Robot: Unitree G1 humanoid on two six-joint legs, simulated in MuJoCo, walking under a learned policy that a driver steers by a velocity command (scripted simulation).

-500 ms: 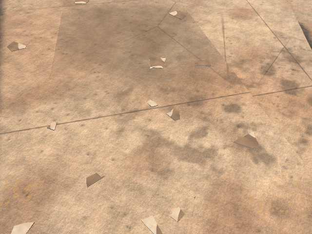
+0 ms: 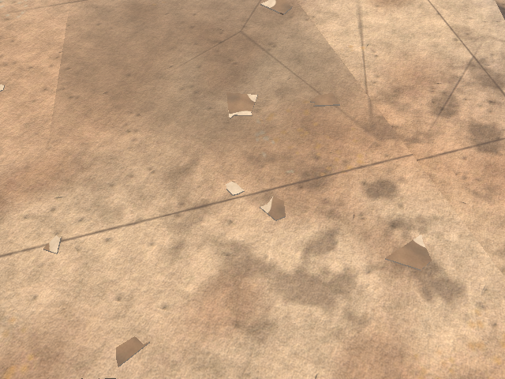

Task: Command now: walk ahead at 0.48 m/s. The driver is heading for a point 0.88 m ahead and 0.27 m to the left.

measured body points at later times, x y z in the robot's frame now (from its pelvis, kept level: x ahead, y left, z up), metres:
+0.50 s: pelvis +0.29 +0.04 +0.00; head +0.32 +0.05 +0.45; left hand +0.24 +0.31 -0.14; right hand +0.51 -0.19 -0.10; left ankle +0.42 +0.14 -0.72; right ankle +0.11 -0.09 -0.71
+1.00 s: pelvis +0.59 +0.07 +0.01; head +0.61 +0.08 +0.46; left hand +0.74 +0.37 -0.06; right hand +0.67 -0.21 -0.11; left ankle +0.42 +0.14 -0.72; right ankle +0.74 -0.01 -0.72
